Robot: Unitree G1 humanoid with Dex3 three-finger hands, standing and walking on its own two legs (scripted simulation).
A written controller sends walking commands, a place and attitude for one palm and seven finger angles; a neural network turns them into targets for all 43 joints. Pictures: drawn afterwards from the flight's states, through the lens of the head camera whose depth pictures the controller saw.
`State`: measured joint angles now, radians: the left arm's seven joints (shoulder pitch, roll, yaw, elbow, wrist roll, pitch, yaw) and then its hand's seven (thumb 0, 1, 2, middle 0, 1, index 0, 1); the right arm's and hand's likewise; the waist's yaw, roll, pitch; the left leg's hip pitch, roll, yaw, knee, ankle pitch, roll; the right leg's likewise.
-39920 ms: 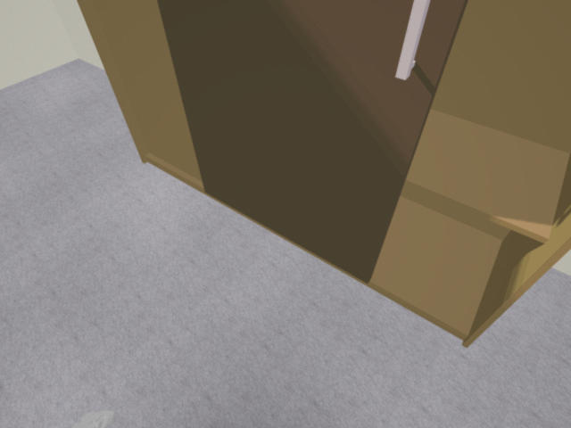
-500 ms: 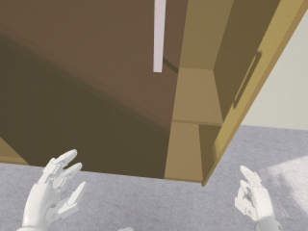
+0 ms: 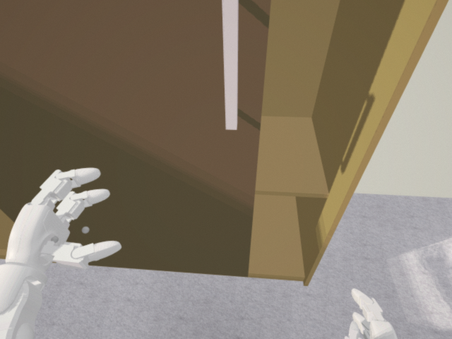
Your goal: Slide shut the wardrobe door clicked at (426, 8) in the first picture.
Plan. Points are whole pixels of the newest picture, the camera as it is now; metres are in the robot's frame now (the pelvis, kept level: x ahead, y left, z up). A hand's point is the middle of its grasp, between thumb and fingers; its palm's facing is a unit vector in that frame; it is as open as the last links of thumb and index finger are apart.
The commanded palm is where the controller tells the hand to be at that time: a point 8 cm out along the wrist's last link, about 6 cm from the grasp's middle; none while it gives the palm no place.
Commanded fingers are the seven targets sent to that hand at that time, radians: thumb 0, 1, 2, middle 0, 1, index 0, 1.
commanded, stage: raise the hand with hooked fingers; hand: left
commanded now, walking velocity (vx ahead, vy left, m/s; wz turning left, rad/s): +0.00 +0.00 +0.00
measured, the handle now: (231, 65) +0.51 +0.03 +0.26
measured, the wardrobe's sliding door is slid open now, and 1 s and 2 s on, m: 0.25 0.25 0.25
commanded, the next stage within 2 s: move the hooked fingers beside the handle in 1.12 s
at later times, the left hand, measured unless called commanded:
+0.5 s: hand (20, 160) +0.25 +0.27 +0.25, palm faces +0.10 -0.98 -0.16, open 13.9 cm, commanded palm +0.22 +0.32 +0.26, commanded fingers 0.00 -0.50 0.30 -0.30 -1.20 -0.30 -1.20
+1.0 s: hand (23, 133) +0.28 +0.28 +0.27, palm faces +0.08 -0.99 -0.14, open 14.0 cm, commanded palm +0.24 +0.32 +0.29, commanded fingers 0.00 -0.50 0.30 -0.30 -1.20 -0.30 -1.20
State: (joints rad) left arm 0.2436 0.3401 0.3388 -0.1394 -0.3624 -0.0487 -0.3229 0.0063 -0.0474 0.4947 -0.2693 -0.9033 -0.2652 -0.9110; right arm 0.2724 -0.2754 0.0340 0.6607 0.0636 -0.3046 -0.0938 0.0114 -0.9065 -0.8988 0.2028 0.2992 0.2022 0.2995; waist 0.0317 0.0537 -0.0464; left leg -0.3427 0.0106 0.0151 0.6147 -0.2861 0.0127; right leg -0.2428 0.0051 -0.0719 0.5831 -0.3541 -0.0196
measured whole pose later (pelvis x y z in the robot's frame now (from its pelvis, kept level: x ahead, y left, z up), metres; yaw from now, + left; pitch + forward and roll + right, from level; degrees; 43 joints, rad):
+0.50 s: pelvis +0.00 +0.00 +0.01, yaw +2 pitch -4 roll +0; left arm -0.16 0.52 0.49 -0.05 -0.36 0.31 -0.42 -0.01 -0.49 0.31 -0.30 -1.19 -0.30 -1.19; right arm 0.15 -0.25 0.11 0.65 0.09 -0.22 -0.10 0.01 -0.91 -0.90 0.20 0.30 0.20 0.30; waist 0.08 0.08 -0.03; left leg -0.20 -0.01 -0.01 0.47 -0.21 0.01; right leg -0.09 0.00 -0.09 0.44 -0.29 -0.02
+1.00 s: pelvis +0.01 +0.00 +0.01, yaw +0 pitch -3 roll +0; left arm -0.24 0.56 0.55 -0.02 -0.36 0.40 -0.45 -0.01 -0.50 0.30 -0.31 -1.20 -0.30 -1.20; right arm 0.16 -0.30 0.08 0.64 0.11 -0.19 -0.09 0.01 -0.91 -0.90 0.20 0.30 0.20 0.30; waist 0.05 0.07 -0.04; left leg -0.20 0.00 0.01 0.48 -0.23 0.01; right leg -0.11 0.00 -0.07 0.46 -0.31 -0.02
